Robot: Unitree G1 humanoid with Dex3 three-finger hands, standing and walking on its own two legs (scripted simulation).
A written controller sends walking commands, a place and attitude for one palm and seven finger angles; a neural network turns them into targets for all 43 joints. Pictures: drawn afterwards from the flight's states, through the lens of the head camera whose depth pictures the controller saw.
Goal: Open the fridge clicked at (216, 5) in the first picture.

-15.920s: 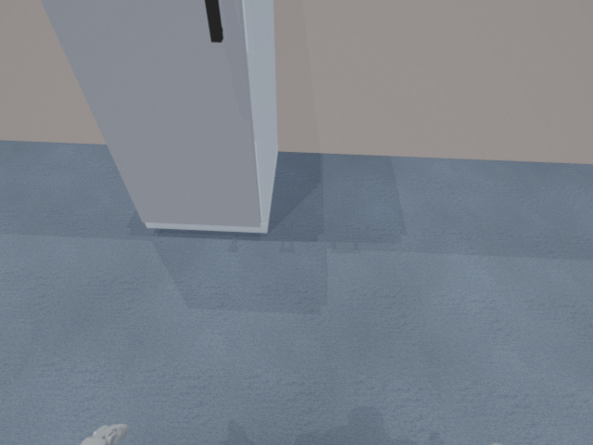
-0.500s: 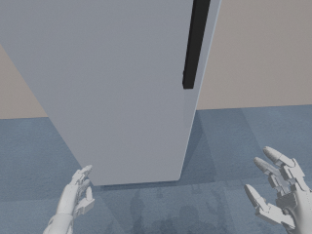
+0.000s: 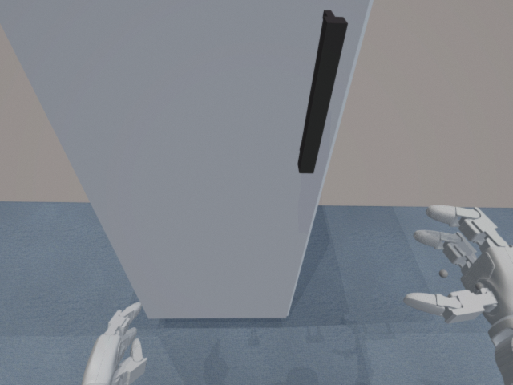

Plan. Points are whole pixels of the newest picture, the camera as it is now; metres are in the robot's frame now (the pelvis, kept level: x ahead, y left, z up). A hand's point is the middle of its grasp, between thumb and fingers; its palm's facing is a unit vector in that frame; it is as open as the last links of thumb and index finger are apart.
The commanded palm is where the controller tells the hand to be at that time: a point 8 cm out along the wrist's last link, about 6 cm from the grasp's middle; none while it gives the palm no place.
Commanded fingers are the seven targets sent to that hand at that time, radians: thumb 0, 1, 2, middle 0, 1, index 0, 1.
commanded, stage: raise the hand to about handle height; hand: right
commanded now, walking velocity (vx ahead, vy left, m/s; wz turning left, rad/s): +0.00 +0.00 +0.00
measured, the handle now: (315, 100) +0.48 -0.08 +0.24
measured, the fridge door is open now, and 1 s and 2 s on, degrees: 0 0 0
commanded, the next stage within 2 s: move the hooked fingers beside the handle in 1.02 s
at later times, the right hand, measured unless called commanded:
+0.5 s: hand out of the picture +0.27 -0.26 +0.27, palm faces +0.11 +0.99 -0.13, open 13.9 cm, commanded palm +0.24 -0.30 +0.26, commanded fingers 0.00 0.50 -0.30 0.30 1.20 0.30 1.20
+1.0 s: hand (505, 182) +0.29 -0.27 +0.25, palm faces +0.12 +0.98 -0.13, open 14.0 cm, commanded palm +0.24 -0.31 +0.26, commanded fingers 0.00 0.50 -0.30 0.30 1.20 0.30 1.20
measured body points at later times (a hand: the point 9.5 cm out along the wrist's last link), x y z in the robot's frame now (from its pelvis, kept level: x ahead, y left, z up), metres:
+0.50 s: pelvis +0.00 +0.02 +0.01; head -0.03 +0.04 +0.46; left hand +0.22 +0.22 -0.05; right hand +0.26 -0.32 +0.28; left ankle +0.01 +0.11 -0.73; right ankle -0.01 -0.08 -0.73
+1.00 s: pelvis +0.00 +0.02 +0.01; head -0.03 +0.05 +0.46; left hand +0.22 +0.23 -0.06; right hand +0.27 -0.32 +0.26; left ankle +0.01 +0.11 -0.73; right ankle -0.01 -0.08 -0.73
